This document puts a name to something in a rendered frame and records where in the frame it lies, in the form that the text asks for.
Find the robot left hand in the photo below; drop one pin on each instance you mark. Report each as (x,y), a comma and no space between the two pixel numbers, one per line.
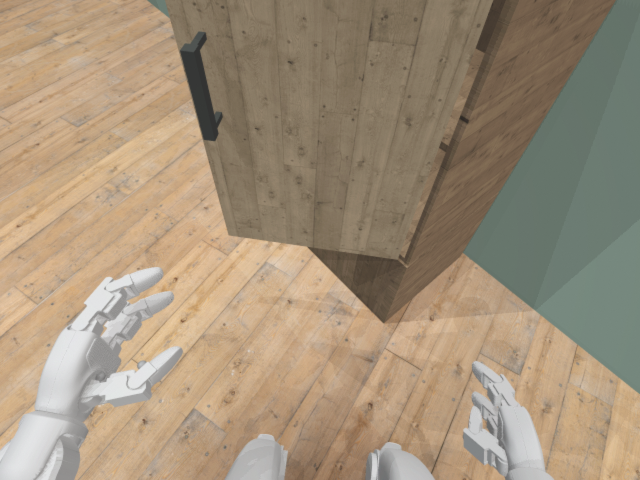
(67,384)

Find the robot left thigh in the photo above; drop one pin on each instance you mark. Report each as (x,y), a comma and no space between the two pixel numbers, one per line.
(260,459)

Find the robot right thigh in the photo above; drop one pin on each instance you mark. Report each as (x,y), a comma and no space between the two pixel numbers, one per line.
(395,464)

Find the cupboard door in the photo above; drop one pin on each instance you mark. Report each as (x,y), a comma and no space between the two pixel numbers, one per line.
(333,111)

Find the robot thigh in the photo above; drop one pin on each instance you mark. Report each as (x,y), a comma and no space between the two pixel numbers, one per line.
(260,459)
(395,464)

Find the robot left forearm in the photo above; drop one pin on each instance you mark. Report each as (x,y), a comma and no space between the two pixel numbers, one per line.
(45,447)

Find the handle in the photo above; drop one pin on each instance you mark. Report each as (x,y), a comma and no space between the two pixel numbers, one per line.
(194,69)

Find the robot right hand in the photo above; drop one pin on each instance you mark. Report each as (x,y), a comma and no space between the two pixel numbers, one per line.
(510,426)

